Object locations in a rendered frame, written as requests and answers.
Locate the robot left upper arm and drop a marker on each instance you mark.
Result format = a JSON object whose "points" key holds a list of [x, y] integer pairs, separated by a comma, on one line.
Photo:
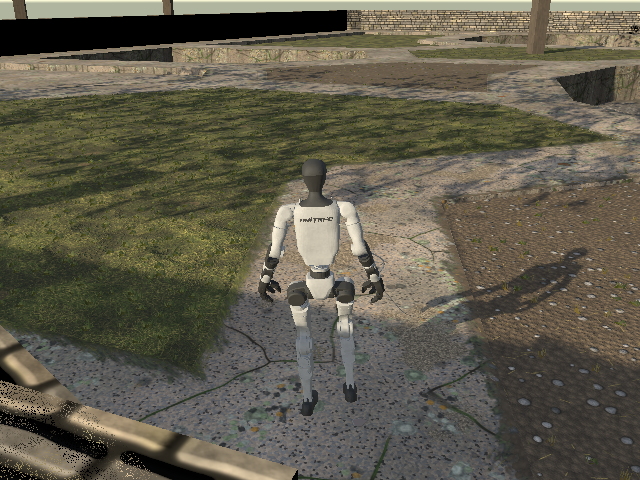
{"points": [[284, 214]]}

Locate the robot right shin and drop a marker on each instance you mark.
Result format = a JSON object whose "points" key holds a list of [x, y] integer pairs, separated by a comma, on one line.
{"points": [[348, 355]]}

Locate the right robot hand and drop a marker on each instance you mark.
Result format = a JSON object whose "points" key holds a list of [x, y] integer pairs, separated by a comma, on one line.
{"points": [[376, 286]]}

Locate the robot right forearm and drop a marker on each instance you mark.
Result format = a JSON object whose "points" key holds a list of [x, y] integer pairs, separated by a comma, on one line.
{"points": [[369, 265]]}

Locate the left robot hand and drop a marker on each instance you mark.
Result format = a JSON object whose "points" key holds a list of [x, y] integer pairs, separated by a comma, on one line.
{"points": [[263, 287]]}

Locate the robot left forearm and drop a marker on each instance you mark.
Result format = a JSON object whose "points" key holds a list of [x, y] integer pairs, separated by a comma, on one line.
{"points": [[269, 267]]}

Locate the left robot foot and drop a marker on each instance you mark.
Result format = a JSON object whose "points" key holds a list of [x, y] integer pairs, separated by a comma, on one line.
{"points": [[308, 407]]}

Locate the robot right upper arm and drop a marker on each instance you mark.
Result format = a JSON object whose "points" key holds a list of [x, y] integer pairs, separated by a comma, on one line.
{"points": [[348, 210]]}

